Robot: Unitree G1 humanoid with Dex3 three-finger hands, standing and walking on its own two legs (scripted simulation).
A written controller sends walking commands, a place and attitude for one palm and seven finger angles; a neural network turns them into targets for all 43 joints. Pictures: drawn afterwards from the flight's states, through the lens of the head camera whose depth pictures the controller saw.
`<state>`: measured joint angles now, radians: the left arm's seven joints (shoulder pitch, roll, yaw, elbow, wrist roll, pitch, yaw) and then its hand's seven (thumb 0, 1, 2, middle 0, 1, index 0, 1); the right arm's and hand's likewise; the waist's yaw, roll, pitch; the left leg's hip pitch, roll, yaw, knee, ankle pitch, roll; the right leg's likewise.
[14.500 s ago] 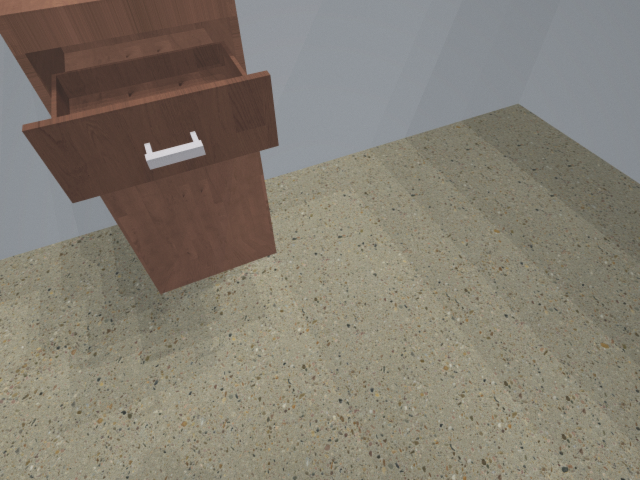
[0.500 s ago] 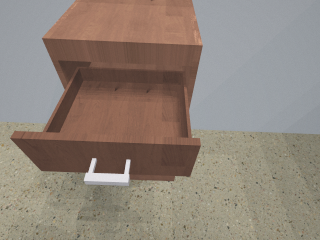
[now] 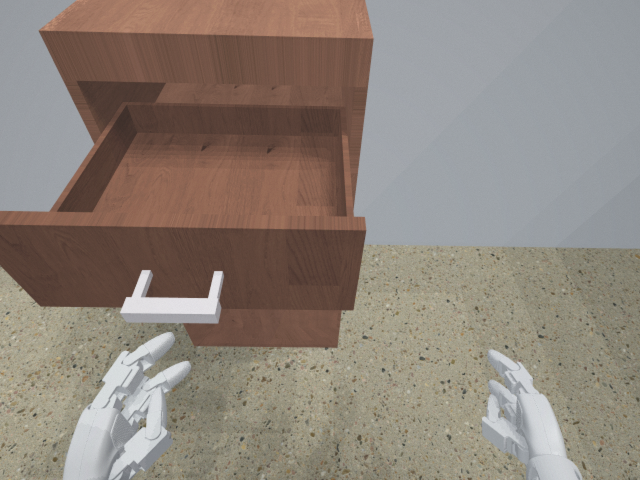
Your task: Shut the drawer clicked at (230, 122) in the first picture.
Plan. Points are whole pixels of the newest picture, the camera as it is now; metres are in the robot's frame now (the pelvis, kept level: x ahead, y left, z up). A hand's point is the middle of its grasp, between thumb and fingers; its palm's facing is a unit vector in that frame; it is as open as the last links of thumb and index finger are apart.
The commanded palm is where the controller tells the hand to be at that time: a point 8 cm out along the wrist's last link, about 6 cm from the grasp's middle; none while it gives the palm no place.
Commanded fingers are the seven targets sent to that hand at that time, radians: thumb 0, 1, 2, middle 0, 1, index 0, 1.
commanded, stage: raise the hand and make a fist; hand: left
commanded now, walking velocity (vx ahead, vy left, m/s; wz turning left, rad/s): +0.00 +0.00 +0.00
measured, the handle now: (177, 294) +0.30 +0.18 +0.10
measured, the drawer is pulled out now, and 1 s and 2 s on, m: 0.30 0.30 0.30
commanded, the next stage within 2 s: bring the fist close to the handle in 1.54 s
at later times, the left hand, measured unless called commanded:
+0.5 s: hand (151, 429) +0.16 +0.16 +0.10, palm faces +0.05 -1.00 -0.07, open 3.8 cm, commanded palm +0.11 +0.21 +0.11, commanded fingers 0.00 0.90 0.90 -1.08 -1.25 -1.08 -1.25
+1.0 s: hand (135, 426) +0.14 +0.15 +0.18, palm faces +0.02 -1.00 -0.04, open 3.2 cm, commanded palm +0.09 +0.19 +0.18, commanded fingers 0.00 0.90 0.90 -1.40 -1.60 -1.40 -1.60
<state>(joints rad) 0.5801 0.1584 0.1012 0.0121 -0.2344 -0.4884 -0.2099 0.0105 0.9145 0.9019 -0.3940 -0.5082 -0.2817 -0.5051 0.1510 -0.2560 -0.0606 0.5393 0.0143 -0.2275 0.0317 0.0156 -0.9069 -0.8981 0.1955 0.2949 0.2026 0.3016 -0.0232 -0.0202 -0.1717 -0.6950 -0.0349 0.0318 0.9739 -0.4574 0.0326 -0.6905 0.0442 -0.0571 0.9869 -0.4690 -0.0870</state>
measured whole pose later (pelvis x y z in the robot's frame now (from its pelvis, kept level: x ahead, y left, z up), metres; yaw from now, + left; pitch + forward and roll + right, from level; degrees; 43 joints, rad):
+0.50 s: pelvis +0.00 -0.01 +0.02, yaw +2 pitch +8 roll +1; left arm 0.68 0.20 0.13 -0.26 -0.29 -0.32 -0.23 0.02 0.90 0.90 -0.89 -1.04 -0.89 -1.05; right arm 0.28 -0.22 0.01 0.56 0.06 -0.21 -0.05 0.02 -0.90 -0.90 0.20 0.30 0.21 0.30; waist -0.01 0.04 -0.12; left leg -0.58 -0.03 -0.02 0.87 -0.42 0.00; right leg -0.56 0.06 -0.09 0.87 -0.44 -0.09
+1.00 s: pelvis +0.01 +0.02 +0.03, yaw +2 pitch +3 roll -1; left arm 0.81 0.17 -0.06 -0.68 -0.18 -0.12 -0.11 0.02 0.90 0.90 -1.36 -1.55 -1.36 -1.55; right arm 0.22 -0.20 0.07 0.46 0.06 -0.23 0.01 0.02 -0.90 -0.90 0.20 0.30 0.20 0.30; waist 0.04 0.06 -0.13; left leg -0.45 -0.06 0.00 0.83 -0.42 0.06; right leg -0.42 0.03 -0.08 0.80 -0.44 -0.05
